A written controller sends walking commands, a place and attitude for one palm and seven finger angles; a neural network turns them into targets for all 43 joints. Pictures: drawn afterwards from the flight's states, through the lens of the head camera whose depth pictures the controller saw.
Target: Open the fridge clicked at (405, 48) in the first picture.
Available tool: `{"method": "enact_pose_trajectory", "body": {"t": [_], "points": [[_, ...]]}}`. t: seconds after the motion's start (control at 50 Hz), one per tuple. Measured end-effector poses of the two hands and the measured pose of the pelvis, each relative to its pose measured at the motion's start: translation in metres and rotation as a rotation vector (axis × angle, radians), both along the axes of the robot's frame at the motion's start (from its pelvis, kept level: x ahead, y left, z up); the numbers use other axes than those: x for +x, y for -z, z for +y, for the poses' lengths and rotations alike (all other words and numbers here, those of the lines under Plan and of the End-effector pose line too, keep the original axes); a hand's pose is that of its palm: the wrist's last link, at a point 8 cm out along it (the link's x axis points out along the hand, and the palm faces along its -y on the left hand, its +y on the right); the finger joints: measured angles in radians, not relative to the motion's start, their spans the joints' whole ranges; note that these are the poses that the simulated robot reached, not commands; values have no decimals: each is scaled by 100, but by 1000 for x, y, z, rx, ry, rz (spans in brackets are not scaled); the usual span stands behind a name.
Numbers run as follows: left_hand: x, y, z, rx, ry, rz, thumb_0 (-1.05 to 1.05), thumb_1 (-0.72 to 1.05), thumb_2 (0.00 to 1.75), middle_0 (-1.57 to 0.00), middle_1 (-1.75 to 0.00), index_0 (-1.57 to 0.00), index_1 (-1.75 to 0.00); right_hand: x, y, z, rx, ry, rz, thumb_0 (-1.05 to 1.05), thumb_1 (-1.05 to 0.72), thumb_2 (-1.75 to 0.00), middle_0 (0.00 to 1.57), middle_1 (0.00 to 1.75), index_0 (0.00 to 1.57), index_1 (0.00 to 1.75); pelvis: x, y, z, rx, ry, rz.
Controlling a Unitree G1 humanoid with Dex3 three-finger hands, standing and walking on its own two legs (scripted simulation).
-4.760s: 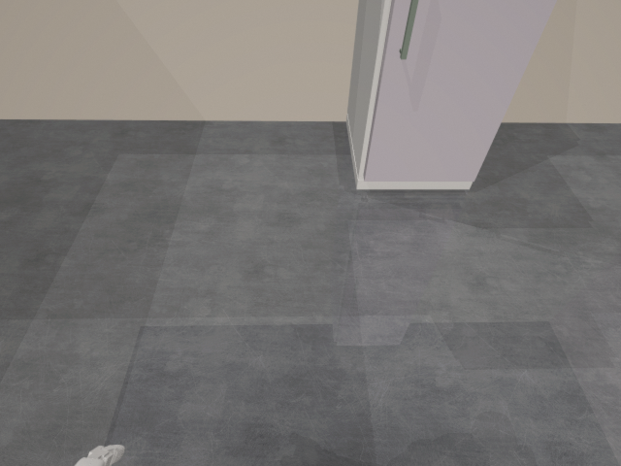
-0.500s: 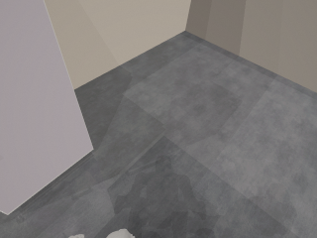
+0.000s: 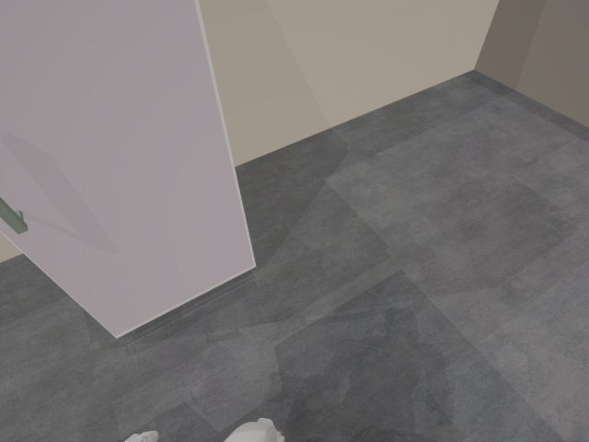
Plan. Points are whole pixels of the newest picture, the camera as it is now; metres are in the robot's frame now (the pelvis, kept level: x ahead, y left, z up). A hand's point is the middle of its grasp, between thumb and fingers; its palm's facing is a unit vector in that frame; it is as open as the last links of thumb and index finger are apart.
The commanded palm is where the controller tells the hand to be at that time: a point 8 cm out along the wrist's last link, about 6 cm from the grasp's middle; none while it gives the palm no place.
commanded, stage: turn to face it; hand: left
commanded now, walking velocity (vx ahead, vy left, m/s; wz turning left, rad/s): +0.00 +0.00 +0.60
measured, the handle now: out of the picture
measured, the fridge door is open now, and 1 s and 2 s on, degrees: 0 0 0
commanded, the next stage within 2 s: take the last steps up to it in 0.80 s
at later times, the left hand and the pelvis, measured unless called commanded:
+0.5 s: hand out of the picture -0.02 +0.27 -0.16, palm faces +0.34 -0.90 -0.28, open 7.4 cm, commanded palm none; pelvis -0.02 +0.03 +0.00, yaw +18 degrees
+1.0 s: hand out of the picture -0.09 +0.20 -0.16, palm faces +0.52 -0.82 -0.24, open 7.4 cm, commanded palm none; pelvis -0.03 +0.01 +0.01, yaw +30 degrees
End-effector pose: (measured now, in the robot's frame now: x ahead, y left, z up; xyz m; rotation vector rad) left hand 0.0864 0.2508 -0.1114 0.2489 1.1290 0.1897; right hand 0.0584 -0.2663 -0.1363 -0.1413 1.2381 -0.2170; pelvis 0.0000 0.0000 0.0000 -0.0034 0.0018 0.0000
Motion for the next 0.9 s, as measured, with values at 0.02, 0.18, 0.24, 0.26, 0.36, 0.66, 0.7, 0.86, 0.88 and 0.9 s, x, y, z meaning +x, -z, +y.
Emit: {"method": "enact_pose_trajectory", "body": {"t": [0.02,0.18,0.24,0.26,0.36,0.66,0.7,0.86,0.88,0.9], "points": [[-8,-2,-2,-2,-15,8,1,91,90,-20,-30,-20,-30,4,-2,-3,0,-15,-2,1,-91,-90,20,30,20,30,0,-2,-1,4,-13,-4],[-57,4,-5,-37,-126,57,1,91,90,-21,-30,-20,-30,40,-12,3,-14,-158,4,1,-91,-90,19,30,20,30,-4,-7,-2,34,-136,-9],[-79,13,5,-54,-183,78,1,90,90,-21,-30,-20,-30,60,-13,20,-28,-233,-1,1,-91,-90,19,30,20,30,-7,-3,7,31,-180,-2],[-87,17,11,-59,-204,87,1,90,90,-21,-30,-20,-30,68,-13,27,-34,-259,-9,1,-91,-90,19,30,20,30,-7,-1,11,27,-196,-1],[-125,36,42,-62,-303,154,1,91,90,-21,-30,-20,-30,97,-17,63,-54,-362,-88,1,-91,-90,19,30,20,30,-13,9,27,16,-247,4],[-110,-2,44,17,-389,-9,1,91,90,-20,-30,-20,-30,96,-2,78,23,-458,-34,1,-91,-90,20,30,20,30,-15,0,12,12,-394,-5],[-112,-3,34,31,-394,-27,1,91,90,-20,-30,-20,-30,98,7,74,40,-462,-30,1,-91,-90,20,30,20,30,-14,4,5,14,-410,-10],[-150,-6,-3,-14,-474,24,1,91,90,-20,-30,-20,-30,100,1,68,35,-514,16,1,-91,-90,20,30,20,30,-18,-7,0,36,-484,-18],[-156,-4,-6,-22,-485,32,1,91,90,-21,-30,-20,-30,99,0,69,30,-522,23,1,-91,-90,20,30,20,30,-19,-8,0,38,-493,-18],[-163,-2,-8,-32,-496,40,1,91,90,-21,-30,-20,-30,98,-2,70,24,-532,31,1,-91,-90,20,30,20,30,-20,-8,1,39,-500,-16]]}}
